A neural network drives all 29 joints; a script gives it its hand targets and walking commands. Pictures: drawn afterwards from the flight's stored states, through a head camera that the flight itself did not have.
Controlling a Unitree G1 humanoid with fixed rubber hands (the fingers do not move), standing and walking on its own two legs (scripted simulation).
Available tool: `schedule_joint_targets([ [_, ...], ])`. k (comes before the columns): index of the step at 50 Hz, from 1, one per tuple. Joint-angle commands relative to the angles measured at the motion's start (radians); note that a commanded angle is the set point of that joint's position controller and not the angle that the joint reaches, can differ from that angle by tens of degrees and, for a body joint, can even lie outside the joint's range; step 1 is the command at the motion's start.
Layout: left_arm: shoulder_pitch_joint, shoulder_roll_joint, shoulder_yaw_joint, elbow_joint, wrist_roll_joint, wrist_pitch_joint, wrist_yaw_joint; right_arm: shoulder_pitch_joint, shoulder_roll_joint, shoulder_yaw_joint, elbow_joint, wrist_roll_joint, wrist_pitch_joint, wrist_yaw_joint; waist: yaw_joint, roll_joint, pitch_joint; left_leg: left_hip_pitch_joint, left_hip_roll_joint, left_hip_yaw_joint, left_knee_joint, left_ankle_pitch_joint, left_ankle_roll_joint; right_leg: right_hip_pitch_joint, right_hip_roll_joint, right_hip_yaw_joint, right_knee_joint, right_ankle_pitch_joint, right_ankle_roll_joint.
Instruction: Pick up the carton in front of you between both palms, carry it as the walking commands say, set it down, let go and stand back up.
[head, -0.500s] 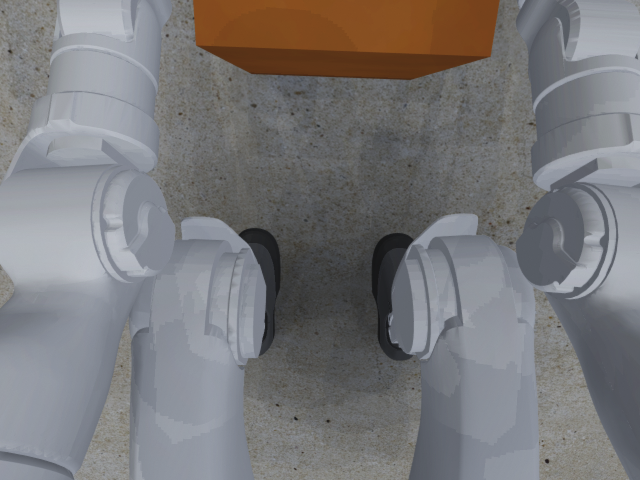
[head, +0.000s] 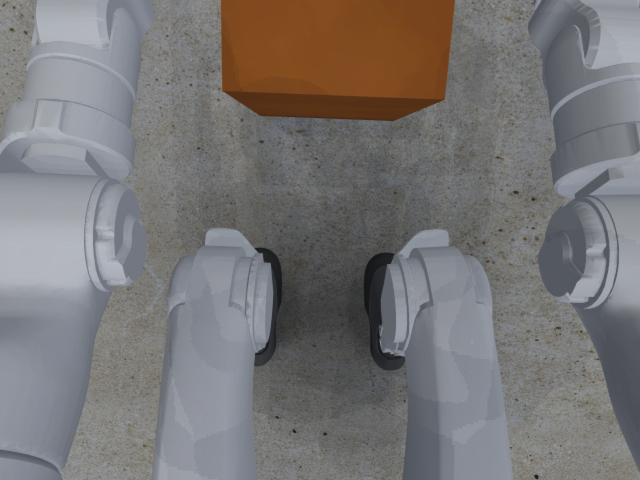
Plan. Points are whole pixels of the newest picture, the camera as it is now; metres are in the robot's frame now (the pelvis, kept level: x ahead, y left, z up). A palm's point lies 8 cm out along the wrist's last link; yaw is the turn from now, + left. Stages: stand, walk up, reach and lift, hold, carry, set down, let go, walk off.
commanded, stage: set down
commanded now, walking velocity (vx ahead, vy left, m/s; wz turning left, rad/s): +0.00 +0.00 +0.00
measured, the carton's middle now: (333, 22) +0.56 +0.00 -0.27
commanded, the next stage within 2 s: let go in 0.80 s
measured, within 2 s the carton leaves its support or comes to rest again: neither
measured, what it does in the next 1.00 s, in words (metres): rises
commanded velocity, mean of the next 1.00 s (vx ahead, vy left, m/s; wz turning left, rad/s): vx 0.00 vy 0.00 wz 0.00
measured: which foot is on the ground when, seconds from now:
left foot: down 0.00-1.00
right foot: down 0.00-1.00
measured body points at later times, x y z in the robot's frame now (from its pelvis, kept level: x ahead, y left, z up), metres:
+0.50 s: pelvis +0.01 +0.00 +0.13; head +0.36 +0.01 +0.42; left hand +0.60 +0.20 +0.02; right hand +0.59 -0.20 +0.02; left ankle +0.11 +0.12 -0.36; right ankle +0.10 -0.11 -0.36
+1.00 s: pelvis +0.04 +0.00 +0.27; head +0.36 +0.01 +0.59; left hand +0.56 +0.20 +0.14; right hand +0.56 -0.21 +0.15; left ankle +0.11 +0.12 -0.36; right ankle +0.10 -0.11 -0.36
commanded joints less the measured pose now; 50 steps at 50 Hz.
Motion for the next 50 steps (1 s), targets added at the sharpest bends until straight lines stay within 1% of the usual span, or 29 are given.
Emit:
schedule_joint_targets([
  [1,-0.254,0.114,0.055,-0.075,0.042,-0.008,-0.006,-0.256,-0.105,-0.047,-0.078,-0.037,-0.007,0.008,0.011,0.005,-1.212,0.564,-0.016,0.048,-0.224,0.296,0.007,0.569,0.001,-0.024,-0.262,0.336,0.023],
  [4,-0.24,0.096,0.079,-0.068,0.071,-0.012,-0.016,-0.237,-0.094,-0.071,-0.063,-0.066,-0.012,0.02,0.006,0.014,-1.197,0.572,-0.017,0.042,-0.275,0.304,0.003,0.54,0.002,-0.027,-0.314,0.332,0.026],
  [8,-0.235,0.086,0.092,-0.091,0.091,-0.008,-0.021,-0.22,-0.103,-0.092,-0.078,-0.085,-0.011,0.031,-0.003,0.028,-1.257,0.64,-0.022,0.04,-0.34,0.33,-0.005,0.55,0.006,-0.039,-0.382,0.342,0.029],
  [15,-0.217,0.095,0.081,-0.188,0.082,0.024,-0.017,-0.199,-0.134,-0.093,-0.174,-0.071,0.014,0.04,-0.008,0.043,-1.45,0.815,-0.033,0.04,-0.452,0.427,-0.01,0.662,0.019,-0.056,-0.49,0.425,0.032],
  [20,-0.177,0.096,0.083,-0.247,0.079,0.048,-0.022,-0.161,-0.135,-0.091,-0.227,-0.063,0.037,0.054,-0.007,0.04,-1.516,0.902,-0.039,0.036,-0.545,0.494,-0.01,0.752,0.023,-0.055,-0.579,0.49,0.034],
  [27,-0.11,0.074,0.106,-0.251,0.099,0.049,-0.042,-0.093,-0.112,-0.112,-0.226,-0.086,0.038,0.075,-0.01,0.037,-1.473,0.966,-0.039,0.025,-0.686,0.547,-0.008,0.822,0.021,-0.041,-0.722,0.544,0.036],
  [37,-0.048,0.048,0.146,-0.233,0.149,0.023,-0.069,-0.033,-0.08,-0.157,-0.219,-0.14,0.009,0.097,-0.011,0.029,-1.403,1.092,-0.031,0.009,-0.916,0.567,-0.012,0.962,0.01,-0.027,-0.952,0.57,0.043],
  [39,-0.035,0.035,0.153,-0.217,0.16,0.018,-0.076,-0.018,-0.066,-0.168,-0.206,-0.153,0.004,0.104,-0.012,0.027,-1.358,1.1,-0.028,0.006,-0.959,0.56,-0.015,0.975,0.005,-0.024,-0.993,0.565,0.045],
  [42,0.01,0.016,0.169,-0.214,0.198,0.01,-0.083,0.031,-0.05,-0.181,-0.203,-0.187,-0.004,0.116,-0.007,0.03,-1.34,1.148,-0.023,0.005,-1.018,0.571,-0.018,1.019,0.001,-0.022,-1.052,0.572,0.045],
  [45,0.1,-0.002,0.177,-0.244,0.244,0.01,-0.083,0.124,-0.044,-0.183,-0.228,-0.227,-0.007,0.129,-0.004,0.036,-1.384,1.247,-0.022,0.005,-1.071,0.627,-0.019,1.098,0.002,-0.023,-1.105,0.615,0.043],
  [48,0.234,-0.025,0.174,-0.314,0.281,0.012,-0.077,0.25,-0.039,-0.169,-0.288,-0.264,-0.007,0.143,-0.001,0.035,-1.427,1.359,-0.022,0.003,-1.122,0.7,-0.017,1.193,0.004,-0.023,-1.156,0.676,0.039],
  [50,0.342,-0.045,0.163,-0.38,0.283,0.007,-0.076,0.353,-0.031,-0.154,-0.346,-0.277,-0.012,0.152,-0.004,0.026,-1.443,1.411,-0.022,0.0,-1.152,0.747,-0.016,1.266,0.002,-0.016,-1.184,0.731,0.034],
])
